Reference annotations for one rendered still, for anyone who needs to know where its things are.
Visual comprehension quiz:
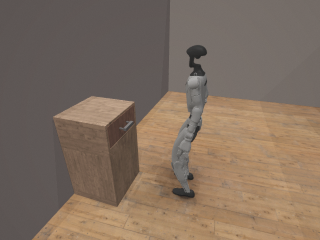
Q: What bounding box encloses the robot left thigh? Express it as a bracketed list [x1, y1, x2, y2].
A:
[171, 127, 197, 167]

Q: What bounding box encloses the robot left foot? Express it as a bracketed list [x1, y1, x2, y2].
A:
[172, 188, 195, 198]

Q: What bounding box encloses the robot left forearm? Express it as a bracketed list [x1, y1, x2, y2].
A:
[184, 108, 201, 142]

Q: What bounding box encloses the robot right upper arm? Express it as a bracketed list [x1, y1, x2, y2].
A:
[203, 70, 209, 99]

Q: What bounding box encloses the left robot hand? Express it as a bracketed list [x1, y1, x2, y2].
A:
[176, 139, 191, 160]

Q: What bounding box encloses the robot left upper arm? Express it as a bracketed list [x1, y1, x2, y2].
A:
[187, 77, 203, 114]

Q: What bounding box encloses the handle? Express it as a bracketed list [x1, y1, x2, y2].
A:
[119, 121, 134, 131]

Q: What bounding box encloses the cabinet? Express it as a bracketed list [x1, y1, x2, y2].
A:
[53, 96, 140, 207]

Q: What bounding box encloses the drawer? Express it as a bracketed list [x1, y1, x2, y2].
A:
[107, 105, 135, 149]

